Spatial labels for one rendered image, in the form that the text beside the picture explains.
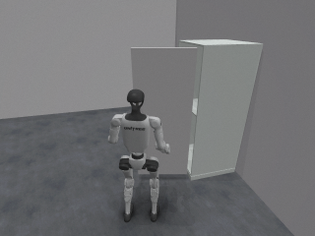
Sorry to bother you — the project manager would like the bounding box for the fridge door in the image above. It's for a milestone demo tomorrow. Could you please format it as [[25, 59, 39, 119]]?
[[131, 47, 198, 175]]

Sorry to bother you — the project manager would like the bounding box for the left robot thigh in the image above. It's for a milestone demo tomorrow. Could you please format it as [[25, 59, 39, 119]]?
[[119, 155, 135, 189]]

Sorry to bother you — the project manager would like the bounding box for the robot left upper arm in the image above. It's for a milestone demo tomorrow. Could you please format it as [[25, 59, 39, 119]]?
[[108, 114, 124, 145]]

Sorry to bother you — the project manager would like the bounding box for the robot right upper arm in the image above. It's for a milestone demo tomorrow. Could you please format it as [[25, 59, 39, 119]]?
[[149, 116, 165, 150]]

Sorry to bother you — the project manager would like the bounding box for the right robot shin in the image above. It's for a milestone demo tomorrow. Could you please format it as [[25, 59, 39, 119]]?
[[151, 179, 159, 214]]

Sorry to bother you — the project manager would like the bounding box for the right robot forearm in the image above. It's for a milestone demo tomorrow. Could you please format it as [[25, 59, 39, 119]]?
[[160, 141, 169, 153]]

